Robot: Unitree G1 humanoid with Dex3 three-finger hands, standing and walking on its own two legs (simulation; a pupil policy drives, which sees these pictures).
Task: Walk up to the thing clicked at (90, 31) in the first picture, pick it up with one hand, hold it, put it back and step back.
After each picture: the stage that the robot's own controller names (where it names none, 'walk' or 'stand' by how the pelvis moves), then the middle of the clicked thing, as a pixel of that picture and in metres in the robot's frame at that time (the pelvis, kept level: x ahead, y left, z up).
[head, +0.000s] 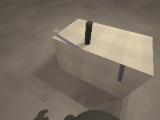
stand; (88, 34) +0.87 +0.06 +0.02
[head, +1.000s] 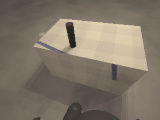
walk; (71, 36) +0.73 +0.24 +0.03
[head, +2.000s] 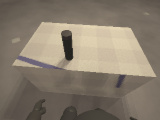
stand; (68, 47) +0.53 +0.19 +0.06
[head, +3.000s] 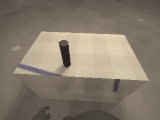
stand; (65, 55) +0.51 +0.21 +0.02
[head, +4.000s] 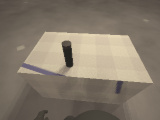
stand; (68, 55) +0.51 +0.20 +0.02
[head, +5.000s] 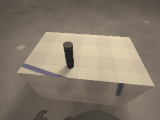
stand; (69, 56) +0.50 +0.19 +0.02
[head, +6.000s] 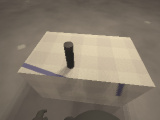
stand; (69, 56) +0.50 +0.19 +0.02
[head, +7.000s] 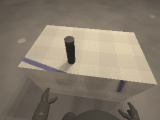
rise first; (70, 51) +0.52 +0.18 +0.02
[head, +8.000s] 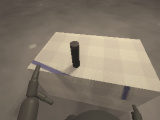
go down; (75, 55) +0.52 +0.17 +0.02
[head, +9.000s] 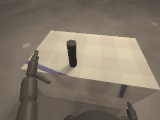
go down; (72, 55) +0.52 +0.17 +0.03
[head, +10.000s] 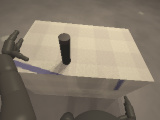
go down; (65, 51) +0.49 +0.16 +0.05
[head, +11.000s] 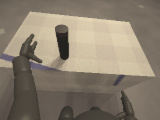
close in; (63, 45) +0.51 +0.16 +0.08
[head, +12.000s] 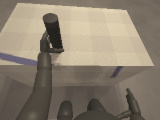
close; (55, 37) +0.53 +0.18 +0.10
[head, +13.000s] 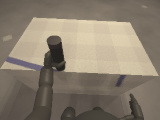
lift; (58, 56) +0.41 +0.19 +0.09
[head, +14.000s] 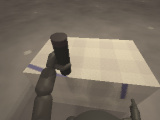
lift; (63, 57) +0.32 +0.16 +0.22
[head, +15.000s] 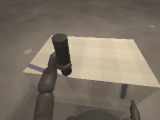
hold; (63, 57) +0.33 +0.16 +0.21
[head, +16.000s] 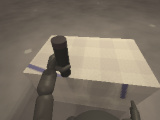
hold; (62, 59) +0.33 +0.17 +0.20
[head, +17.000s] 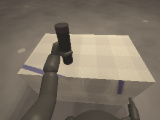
crouch; (65, 46) +0.43 +0.15 +0.21
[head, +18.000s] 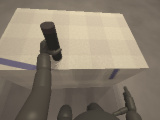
lower; (53, 44) +0.50 +0.19 +0.07
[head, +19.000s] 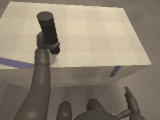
lower; (51, 37) +0.52 +0.19 +0.10
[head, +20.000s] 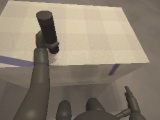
lower; (50, 36) +0.53 +0.19 +0.11
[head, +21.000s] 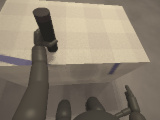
lower; (48, 34) +0.53 +0.19 +0.11
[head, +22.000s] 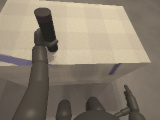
rest; (49, 34) +0.53 +0.19 +0.11
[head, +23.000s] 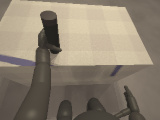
withdraw; (52, 36) +0.52 +0.18 +0.10
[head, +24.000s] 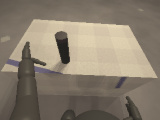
sink last; (63, 50) +0.48 +0.18 +0.07
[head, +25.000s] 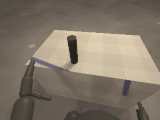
stand; (73, 51) +0.54 +0.19 +0.07
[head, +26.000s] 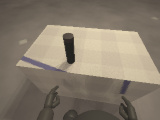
stand; (69, 50) +0.51 +0.18 +0.08
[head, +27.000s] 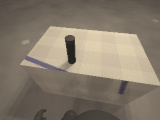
stand; (71, 51) +0.52 +0.18 +0.05
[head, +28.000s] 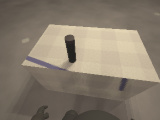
walk; (71, 50) +0.53 +0.18 +0.03
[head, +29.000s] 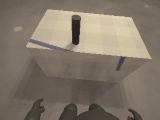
walk; (75, 31) +0.69 +0.17 +0.03
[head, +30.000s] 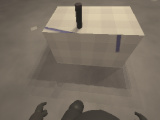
walk; (78, 16) +1.00 +0.21 +0.04
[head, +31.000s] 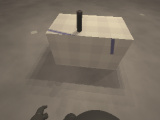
stand; (79, 21) +1.11 +0.19 +0.03
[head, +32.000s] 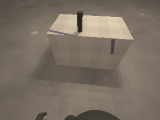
stand; (79, 22) +1.12 +0.18 +0.01
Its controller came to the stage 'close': yes
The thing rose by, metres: 0.20
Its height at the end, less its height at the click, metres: +0.00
